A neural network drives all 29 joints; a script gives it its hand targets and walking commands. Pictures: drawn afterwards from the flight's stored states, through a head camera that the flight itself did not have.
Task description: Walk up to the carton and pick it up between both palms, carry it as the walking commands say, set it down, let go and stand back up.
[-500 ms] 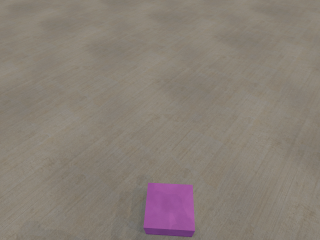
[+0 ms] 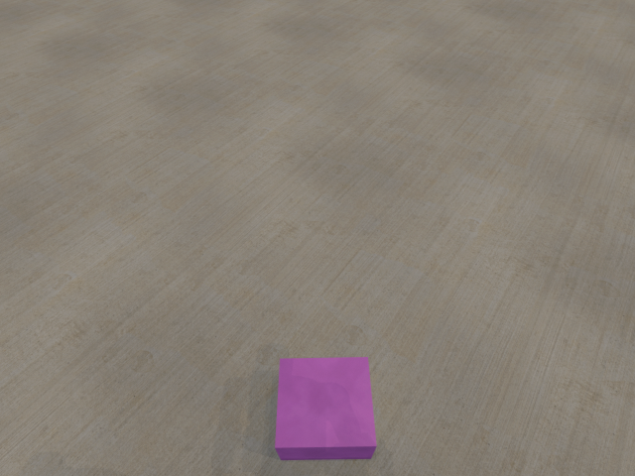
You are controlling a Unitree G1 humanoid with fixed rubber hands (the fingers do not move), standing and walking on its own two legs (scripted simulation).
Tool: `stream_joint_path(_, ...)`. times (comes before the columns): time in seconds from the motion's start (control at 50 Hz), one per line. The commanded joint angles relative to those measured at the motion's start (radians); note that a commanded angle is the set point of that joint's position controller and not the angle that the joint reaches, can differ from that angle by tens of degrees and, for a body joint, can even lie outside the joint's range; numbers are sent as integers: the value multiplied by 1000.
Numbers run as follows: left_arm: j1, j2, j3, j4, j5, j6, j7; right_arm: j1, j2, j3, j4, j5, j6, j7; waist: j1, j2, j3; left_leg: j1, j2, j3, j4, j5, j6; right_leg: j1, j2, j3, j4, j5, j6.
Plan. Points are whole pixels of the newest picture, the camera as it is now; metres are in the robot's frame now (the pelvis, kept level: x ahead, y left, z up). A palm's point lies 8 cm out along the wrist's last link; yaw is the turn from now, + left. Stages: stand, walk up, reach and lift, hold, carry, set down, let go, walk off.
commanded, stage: walk up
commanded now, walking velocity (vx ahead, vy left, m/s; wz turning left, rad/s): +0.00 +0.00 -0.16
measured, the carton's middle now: (324, 408) +0.39 +0.02 -0.69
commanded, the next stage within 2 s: stand in 0.24 s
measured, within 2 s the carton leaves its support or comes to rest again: neither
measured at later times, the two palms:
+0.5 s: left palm out of the picture +0.04 +0.24 -0.14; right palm out of the picture +0.02 -0.24 -0.14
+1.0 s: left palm (176, 473) +0.15 +0.24 -0.17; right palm (499, 473) +0.16 -0.23 -0.16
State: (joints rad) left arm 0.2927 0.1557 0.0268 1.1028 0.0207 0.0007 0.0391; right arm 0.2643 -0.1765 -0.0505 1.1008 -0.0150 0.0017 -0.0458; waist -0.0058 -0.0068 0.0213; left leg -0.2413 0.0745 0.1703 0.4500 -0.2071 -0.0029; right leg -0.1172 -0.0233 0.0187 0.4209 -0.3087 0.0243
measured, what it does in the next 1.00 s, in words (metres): lowers itself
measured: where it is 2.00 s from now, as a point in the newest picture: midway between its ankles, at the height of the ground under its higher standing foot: outside the picture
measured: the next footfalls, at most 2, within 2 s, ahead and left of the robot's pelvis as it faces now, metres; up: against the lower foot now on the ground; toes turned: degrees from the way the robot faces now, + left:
none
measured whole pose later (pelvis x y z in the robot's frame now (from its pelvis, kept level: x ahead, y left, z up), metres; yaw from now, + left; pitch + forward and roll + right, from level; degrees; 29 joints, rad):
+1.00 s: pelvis -0.04 +0.00 -0.06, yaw +1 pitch +19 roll -1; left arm 0.01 0.20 0.08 0.45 0.01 0.40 -0.04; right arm 0.01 -0.17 -0.11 0.49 -0.02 0.36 0.05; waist -0.01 0.00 -0.05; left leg -0.91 0.03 0.04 0.89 -0.31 0.01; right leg -0.79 -0.02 0.02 0.92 -0.46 0.04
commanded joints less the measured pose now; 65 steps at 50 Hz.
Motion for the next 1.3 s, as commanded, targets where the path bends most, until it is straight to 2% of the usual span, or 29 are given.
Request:
stream_joint_path(0.0,71,85,13,-27,1,-2,0,68,-99,-15,-27,-1,-3,-2,-2,-1,25,107,100,-86,-60,119,4,-155,-89,39,-71,214,-38)
stream_joint_path(0.2,62,95,13,-68,3,0,-5,77,-114,-19,-68,-3,0,2,-1,6,16,104,117,-77,-70,55,12,-188,-79,40,-48,198,-39)
stream_joint_path(0.42,52,101,5,-65,2,-9,-6,83,-106,-8,-74,-3,-2,12,-6,-9,19,124,102,-74,-81,43,8,-195,-86,62,-82,194,-38)
stream_joint_path(0.44,-298,210,30,-416,-54,58,-3,-268,-224,21,-425,98,41,15,-11,-29,-103,-125,-71,-74,78,-205,36,-463,4,-41,27,-173,-24)
stream_joint_path(0.46,-550,199,12,-506,-20,127,3,-543,-188,84,-524,91,111,14,21,-56,-102,-93,-59,-91,115,-221,45,-520,-11,-53,52,-226,-59)
stream_joint_path(0.48,-491,185,-2,-559,-43,203,-4,-506,-249,67,-566,84,168,13,48,-90,-140,-65,-54,-70,128,-213,25,-620,5,-95,73,-261,-73)
stream_joint_path(0.5,-425,174,-29,-534,-69,292,-9,-406,-229,58,-515,108,247,10,37,-84,-116,0,-65,-65,145,-202,31,-693,-4,-107,71,-282,-100)
stream_joint_path(0.52,-371,171,-42,-506,-87,386,-15,-365,-194,60,-483,128,331,1,43,-60,-78,62,-70,-72,152,-191,41,-740,-4,-112,67,-291,-120)
stream_joint_path(0.54,-281,160,-54,-474,-99,476,-23,-299,-167,63,-458,115,421,1,43,-26,-41,98,-76,-85,151,-152,50,-759,-9,-100,45,-260,-132)
stream_joint_path(0.56,-245,150,-66,-473,-105,549,-25,-261,-151,52,-466,92,493,2,36,-7,-63,113,-84,-95,154,-99,52,-752,-5,-85,42,-193,-129)
stream_joint_path(0.58,-185,164,-56,-468,-89,595,-36,-200,-124,36,-465,53,552,15,36,-5,-102,118,-97,-111,157,-26,28,-709,-3,-73,48,-103,-104)
stream_joint_path(0.6,-146,174,-43,-470,-67,619,-43,-152,-109,21,-456,26,591,29,41,-6,-138,121,-99,-138,149,49,6,-659,-3,-60,51,-13,-85)
stream_joint_path(0.62,-119,162,-32,-492,-43,629,-46,-122,-103,7,-447,11,607,41,36,7,-176,145,-98,-159,138,139,0,-600,7,-43,58,82,-76)
stream_joint_path(0.66,-111,122,-17,-560,-15,616,-44,-101,-119,-35,-460,-7,587,65,5,27,-238,175,-94,-180,133,283,4,-509,36,-26,80,221,-66)
stream_joint_path(0.7,-187,81,1,-629,6,570,-48,-146,-116,-69,-508,-43,538,80,-27,28,-247,123,-87,-185,170,354,9,-520,44,-17,121,288,-53)
stream_joint_path(0.72,-218,75,12,-657,13,541,-55,-172,-103,-75,-536,-57,507,88,-32,29,-255,94,-84,-185,200,384,10,-546,45,-16,148,305,-50)
stream_joint_path(0.78,-252,94,38,-719,22,458,-71,-213,-93,-97,-616,-68,415,107,-25,38,-358,56,-66,-198,303,522,5,-649,54,-32,243,328,-35)
stream_joint_path(0.84,-260,113,67,-742,22,395,-69,-248,-106,-115,-665,-48,343,109,-2,38,-435,5,-62,-207,389,558,-3,-737,63,-47,337,290,-19)
stream_joint_path(0.9,-241,115,73,-734,5,378,-72,-244,-115,-105,-693,-20,326,102,2,47,-498,-21,-70,-201,432,502,-14,-784,70,-71,388,250,-12)
stream_joint_path(0.94,-264,117,74,-735,-11,386,-75,-265,-117,-90,-712,-2,339,97,1,39,-498,-75,-79,-193,438,382,-17,-796,67,-74,405,199,-12)
stream_joint_path(1.02,-353,151,99,-739,-17,415,-85,-334,-94,-77,-738,25,377,83,0,7,-430,-227,-88,-172,416,99,2,-780,56,-66,411,48,-14)
stream_joint_path(1.1,-508,182,122,-728,-20,426,-97,-455,-89,-92,-734,39,397,70,3,6,-356,-299,-89,-163,422,-78,9,-817,46,-65,409,-117,-18)
stream_joint_path(1.18,-692,221,125,-688,-37,431,-108,-616,-107,-106,-713,52,406,52,2,7,-366,-331,-89,-152,454,-151,9,-845,40,-70,426,-196,-14)
stream_joint_path(1.28,-892,263,135,-597,-52,439,-118,-800,-125,-124,-645,70,419,28,-5,4,-431,-374,-91,-142,493,-150,7,-864,40,-71,448,-194,-4)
